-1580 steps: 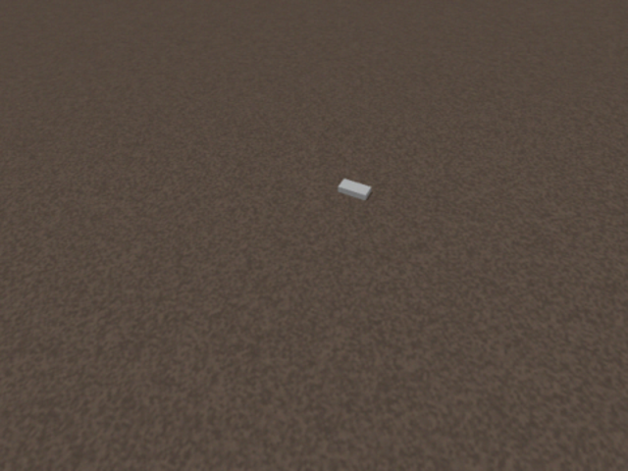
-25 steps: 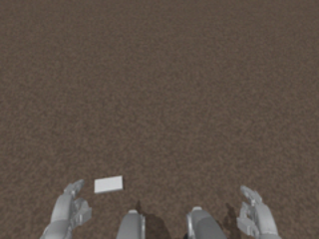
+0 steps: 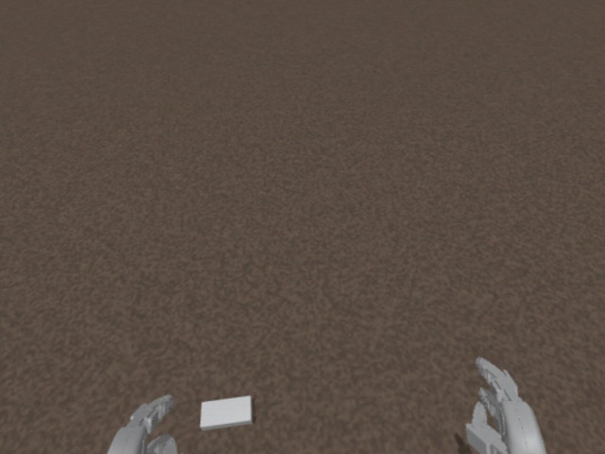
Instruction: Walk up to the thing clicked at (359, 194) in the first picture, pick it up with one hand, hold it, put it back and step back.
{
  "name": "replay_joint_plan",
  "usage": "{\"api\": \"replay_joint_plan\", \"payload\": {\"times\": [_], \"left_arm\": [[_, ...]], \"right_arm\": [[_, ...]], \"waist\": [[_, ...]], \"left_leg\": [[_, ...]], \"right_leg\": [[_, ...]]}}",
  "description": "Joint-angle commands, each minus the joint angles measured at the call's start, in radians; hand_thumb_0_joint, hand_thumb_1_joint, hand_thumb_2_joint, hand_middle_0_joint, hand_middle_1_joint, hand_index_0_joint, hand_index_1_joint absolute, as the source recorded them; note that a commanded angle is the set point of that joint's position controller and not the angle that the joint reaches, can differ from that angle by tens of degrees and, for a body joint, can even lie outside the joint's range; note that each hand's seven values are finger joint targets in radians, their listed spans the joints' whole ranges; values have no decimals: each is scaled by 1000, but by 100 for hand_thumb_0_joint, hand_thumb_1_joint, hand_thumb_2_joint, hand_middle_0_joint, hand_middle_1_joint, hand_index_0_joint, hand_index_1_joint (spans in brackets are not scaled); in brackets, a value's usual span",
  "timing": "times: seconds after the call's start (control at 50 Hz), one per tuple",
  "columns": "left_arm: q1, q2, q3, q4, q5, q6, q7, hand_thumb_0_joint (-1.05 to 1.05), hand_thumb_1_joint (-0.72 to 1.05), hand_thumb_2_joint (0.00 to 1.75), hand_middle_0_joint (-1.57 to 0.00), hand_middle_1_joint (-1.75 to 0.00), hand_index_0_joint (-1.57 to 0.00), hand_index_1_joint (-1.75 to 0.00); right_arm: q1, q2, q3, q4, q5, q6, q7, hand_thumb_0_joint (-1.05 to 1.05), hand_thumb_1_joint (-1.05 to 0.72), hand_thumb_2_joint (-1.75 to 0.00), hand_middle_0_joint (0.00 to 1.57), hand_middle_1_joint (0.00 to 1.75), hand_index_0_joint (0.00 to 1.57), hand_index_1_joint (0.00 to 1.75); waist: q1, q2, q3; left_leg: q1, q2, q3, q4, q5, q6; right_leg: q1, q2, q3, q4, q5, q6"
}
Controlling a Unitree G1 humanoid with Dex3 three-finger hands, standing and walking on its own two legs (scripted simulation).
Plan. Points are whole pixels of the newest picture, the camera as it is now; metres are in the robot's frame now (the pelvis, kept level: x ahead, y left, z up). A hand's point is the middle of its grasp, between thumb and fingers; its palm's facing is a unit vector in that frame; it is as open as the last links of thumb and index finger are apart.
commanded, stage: home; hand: left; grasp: from above
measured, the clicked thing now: (227, 412) +0.40 +0.26 -0.70
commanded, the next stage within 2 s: stand in 1.78 s
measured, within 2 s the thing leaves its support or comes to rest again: neither
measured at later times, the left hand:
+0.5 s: hand out of the picture +0.16 +0.18 -0.05, palm faces +0.05 -0.98 -0.19, open 7.4 cm
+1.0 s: hand out of the picture +0.16 +0.18 -0.05, palm faces +0.05 -0.98 -0.20, open 7.4 cm
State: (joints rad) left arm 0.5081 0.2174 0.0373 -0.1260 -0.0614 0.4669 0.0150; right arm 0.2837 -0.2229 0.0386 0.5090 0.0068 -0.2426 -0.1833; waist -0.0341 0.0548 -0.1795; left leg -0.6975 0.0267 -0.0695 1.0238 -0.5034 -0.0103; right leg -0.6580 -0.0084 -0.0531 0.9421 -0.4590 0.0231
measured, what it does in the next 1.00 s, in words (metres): stands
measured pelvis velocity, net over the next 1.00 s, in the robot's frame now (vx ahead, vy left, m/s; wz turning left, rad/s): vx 0.00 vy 0.00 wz -0.01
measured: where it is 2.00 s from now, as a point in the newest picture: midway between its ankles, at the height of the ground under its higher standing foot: outside the picture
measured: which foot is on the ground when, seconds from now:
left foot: down 0.00-1.00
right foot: down 0.00-1.00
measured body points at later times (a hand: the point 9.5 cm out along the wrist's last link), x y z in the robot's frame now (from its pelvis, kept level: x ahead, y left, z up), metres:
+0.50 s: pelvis -0.01 +0.00 +0.00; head +0.01 +0.00 +0.45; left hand +0.15 +0.23 -0.03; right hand +0.15 -0.25 -0.06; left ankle +0.00 +0.12 -0.68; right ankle +0.01 -0.14 -0.68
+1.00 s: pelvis +0.00 +0.00 +0.00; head +0.01 +0.01 +0.45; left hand +0.15 +0.23 -0.03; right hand +0.16 -0.24 -0.06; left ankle +0.00 +0.12 -0.68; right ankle +0.01 -0.14 -0.68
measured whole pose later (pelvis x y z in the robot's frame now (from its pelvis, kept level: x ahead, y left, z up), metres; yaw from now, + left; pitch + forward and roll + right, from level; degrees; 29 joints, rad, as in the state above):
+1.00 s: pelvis +0.00 +0.00 +0.00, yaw +0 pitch +10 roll -3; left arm 0.50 0.23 0.03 -0.12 -0.06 0.45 0.01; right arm 0.29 -0.22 0.03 0.54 0.00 -0.25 -0.18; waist -0.03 0.05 -0.16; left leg -0.69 0.03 -0.07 1.03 -0.51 -0.01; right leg -0.65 0.00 -0.05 0.94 -0.46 0.02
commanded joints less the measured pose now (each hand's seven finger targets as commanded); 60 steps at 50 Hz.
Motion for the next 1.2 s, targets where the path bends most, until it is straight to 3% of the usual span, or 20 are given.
{"api": "replay_joint_plan", "payload": {"times": [0.0, 0.22, 0.28, 0.38, 0.58, 0.88, 0.9, 1.02, 1.08, 1.1, 1.12, 1.18], "left_arm": [[-43, 110, 60, -194, 14, -60, 3, 0, 90, 90, -20, -30, -20, -30], [-40, 111, 63, -186, 14, -62, 8, 0, 90, 90, -20, -30, -20, -30], [-30, 105, 56, -189, 17, -63, 8, 0, 90, 90, -20, -30, -20, -30], [-45, 104, 54, -179, 17, -62, 9, 0, 90, 90, -20, -30, -20, -30], [-45, 109, 52, -188, 15, -63, 7, 0, 90, 90, -20, -30, -20, -30], [-33, 107, 48, -191, 14, -66, 6, 0, 90, 90, -20, -30, -20, -30], [-36, 123, 65, -188, 13, -68, 7, 0, 90, 90, -20, -30, -20, -30], [-45, 108, 42, -207, 15, -68, 6, 0, 90, 90, -20, -30, -20, -30], [-18, 120, 65, -179, 12, -64, 11, 0, 90, 90, -20, -30, -20, -30], [-32, 105, 46, -194, 11, -66, 8, 0, 90, 90, -20, -30, -20, -30], [-28, 125, 66, -197, 12, -67, 10, 0, 90, 90, -20, -30, -20, -30], [-22, 114, 47, -198, 11, -66, 9, 0, 90, 90, -20, -30, -20, -30]], "right_arm": [[-55, -122, -56, -138, -1, -60, -9, 0, -90, -90, 20, 30, 20, 30], [-72, -115, -51, -132, -3, -65, -10, 0, -90, -90, 20, 30, 20, 30], [-61, -117, -56, -127, -3, -67, -13, 0, -90, -90, 20, 30, 20, 30], [-70, -116, -54, -129, -2, -69, -14, 0, -90, -90, 20, 30, 20, 30], [-67, -119, -55, -126, 0, -71, -12, 0, -90, -90, 20, 30, 20, 30], [-63, -121, -59, -124, -3, -68, -13, 0, -90, -90, 20, 30, 20, 30], [-59, -127, -64, -118, -3, -68, -14, 0, -90, -90, 20, 30, 20, 30], [-66, -119, -58, -128, -2, -64, -12, 0, -90, -90, 20, 30, 20, 30], [-65, -123, -60, -131, -2, -64, -12, 0, -90, -90, 20, 30, 20, 30], [-70, -119, -57, -135, -1, -64, -11, 0, -90, -90, 20, 30, 20, 30], [-60, -124, -61, -127, -2, -62, -11, 0, -90, -90, 20, 30, 20, 30], [-60, -123, -61, -129, -1, -60, -12, 0, -90, -90, 20, 30, 20, 30]], "waist": [[-10, -3, -55], [-3, -21, -40], [-7, -10, -71], [-8, -13, -40], [-4, 0, -36], [-9, -6, -44], [-10, -11, -54], [-7, 15, -49], [-5, -23, -38], [-5, -10, -41], [-2, 5, -50], [-10, 0, -56]], "left_leg": [[99, -29, 23, -179, 256, 19], [71, -37, 30, -180, 178, 26], [99, -31, 29, -176, 224, 22], [79, -27, 21, -192, 169, 20], [76, -26, 23, -195, 156, 20], [89, -24, 26, -177, 218, 19], [86, -24, 22, -177, 215, 19], [98, -19, 19, -186, 234, 15], [72, -25, 22, -182, 191, 23], [70, -25, 21, -186, 182, 21], [80, -22, 18, -187, 184, 19], [91, -22, 22, -177, 226, 19]], "right_leg": [[64, 30, -24, -140, 200, -24], [73, 23, -13, -169, 145, -18], [73, 25, -13, -150, 182, -21], [56, 29, -19, -159, 128, -21], [51, 29, -18, -157, 117, -22], [59, 30, -17, -146, 170, -21], [65, 30, -17, -144, 166, -21], [60, 32, -20, -136, 177, -24], [60, 30, -17, -148, 148, -20], [58, 29, -18, -147, 140, -22], [59, 30, -17, -144, 139, -24], [62, 30, -16, -138, 176, -23]]}}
